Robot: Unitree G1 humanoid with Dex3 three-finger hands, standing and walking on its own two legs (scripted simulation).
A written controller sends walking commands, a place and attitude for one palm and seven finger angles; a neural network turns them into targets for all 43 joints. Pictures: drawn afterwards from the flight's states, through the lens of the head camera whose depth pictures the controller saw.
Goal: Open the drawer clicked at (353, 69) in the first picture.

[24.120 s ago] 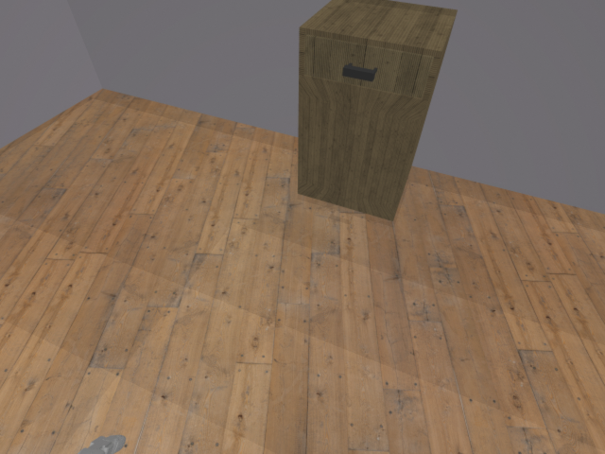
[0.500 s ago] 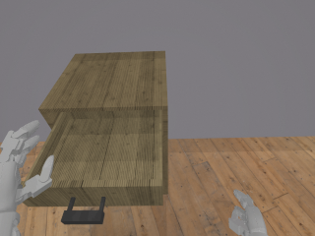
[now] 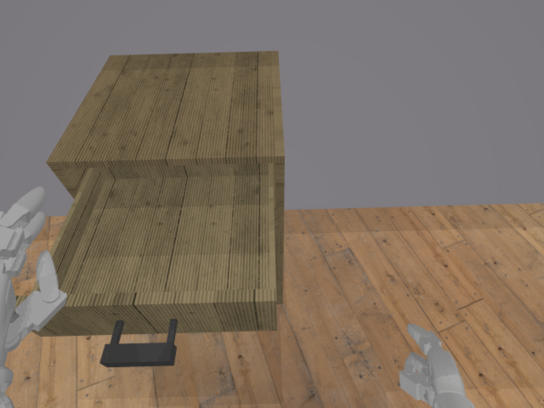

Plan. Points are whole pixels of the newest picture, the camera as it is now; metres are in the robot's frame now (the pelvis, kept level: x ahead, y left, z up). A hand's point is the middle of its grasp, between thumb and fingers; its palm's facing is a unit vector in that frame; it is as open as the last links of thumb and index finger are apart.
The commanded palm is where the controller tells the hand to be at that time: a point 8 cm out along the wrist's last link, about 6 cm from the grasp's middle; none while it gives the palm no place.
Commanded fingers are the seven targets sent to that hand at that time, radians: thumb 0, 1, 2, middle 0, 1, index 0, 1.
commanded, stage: step back with the hand held close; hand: left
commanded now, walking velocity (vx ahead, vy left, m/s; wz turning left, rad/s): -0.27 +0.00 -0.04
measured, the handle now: (143, 340) +0.23 +0.24 -0.09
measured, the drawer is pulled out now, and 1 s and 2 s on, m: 0.30 0.30 0.30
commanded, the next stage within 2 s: stop stepping back and stand still in 1.00 s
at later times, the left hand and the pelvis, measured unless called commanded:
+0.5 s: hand (6, 373) +0.13 +0.25 +0.15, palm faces +0.31 -0.83 -0.47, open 7.4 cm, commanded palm +0.07 +0.30 +0.17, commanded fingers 0.00 0.90 0.90 -0.20 -0.30 -0.20 -0.30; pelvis -0.06 +0.02 -0.01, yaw +0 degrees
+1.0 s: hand out of the picture +0.06 +0.21 +0.15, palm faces +0.16 -0.83 -0.54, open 7.4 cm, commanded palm -0.02 +0.27 +0.17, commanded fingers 0.00 0.90 0.90 -0.20 -0.30 -0.20 -0.30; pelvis -0.16 +0.00 -0.02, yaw -3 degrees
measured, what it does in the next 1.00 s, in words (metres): walks backwards: right foot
